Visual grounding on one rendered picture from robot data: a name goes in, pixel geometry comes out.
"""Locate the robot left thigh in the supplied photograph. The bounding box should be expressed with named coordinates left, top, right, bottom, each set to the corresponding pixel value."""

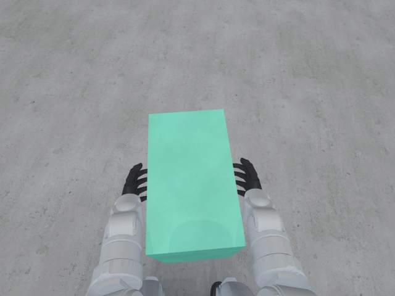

left=139, top=280, right=165, bottom=296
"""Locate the right robot upper arm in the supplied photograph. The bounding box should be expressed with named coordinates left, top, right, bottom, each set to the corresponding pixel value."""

left=257, top=284, right=317, bottom=296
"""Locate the robot right thigh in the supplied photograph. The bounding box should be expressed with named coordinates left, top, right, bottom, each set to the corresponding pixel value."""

left=216, top=281, right=256, bottom=296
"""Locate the left robot hand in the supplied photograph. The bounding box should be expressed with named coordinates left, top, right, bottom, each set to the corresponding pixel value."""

left=122, top=163, right=148, bottom=202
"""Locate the robot left forearm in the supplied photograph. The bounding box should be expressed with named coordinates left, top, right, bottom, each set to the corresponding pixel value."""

left=85, top=194, right=144, bottom=296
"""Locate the robot right forearm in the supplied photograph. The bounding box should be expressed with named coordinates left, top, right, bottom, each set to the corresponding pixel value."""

left=242, top=189, right=318, bottom=296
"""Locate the carton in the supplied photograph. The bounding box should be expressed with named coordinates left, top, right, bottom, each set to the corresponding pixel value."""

left=146, top=109, right=246, bottom=263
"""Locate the right robot hand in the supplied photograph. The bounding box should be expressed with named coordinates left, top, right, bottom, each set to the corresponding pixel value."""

left=233, top=158, right=262, bottom=197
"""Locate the robot thigh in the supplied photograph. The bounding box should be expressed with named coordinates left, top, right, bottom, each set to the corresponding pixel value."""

left=139, top=280, right=165, bottom=296
left=216, top=281, right=256, bottom=296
